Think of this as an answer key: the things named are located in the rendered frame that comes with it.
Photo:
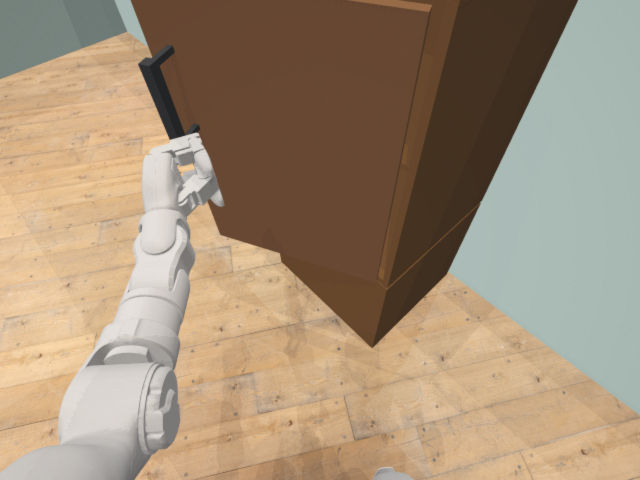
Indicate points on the handle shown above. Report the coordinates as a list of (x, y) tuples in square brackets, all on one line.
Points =
[(150, 68)]

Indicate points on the cupboard door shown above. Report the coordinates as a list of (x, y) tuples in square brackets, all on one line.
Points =
[(303, 108)]

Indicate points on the robot left forearm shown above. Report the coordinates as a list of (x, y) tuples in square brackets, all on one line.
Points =
[(151, 311)]

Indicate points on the robot left hand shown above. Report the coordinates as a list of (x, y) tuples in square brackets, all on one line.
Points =
[(163, 187)]

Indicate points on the right robot shin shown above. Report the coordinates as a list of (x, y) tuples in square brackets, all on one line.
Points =
[(384, 470)]

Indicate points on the left robot upper arm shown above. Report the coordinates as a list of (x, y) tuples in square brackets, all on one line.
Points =
[(114, 419)]

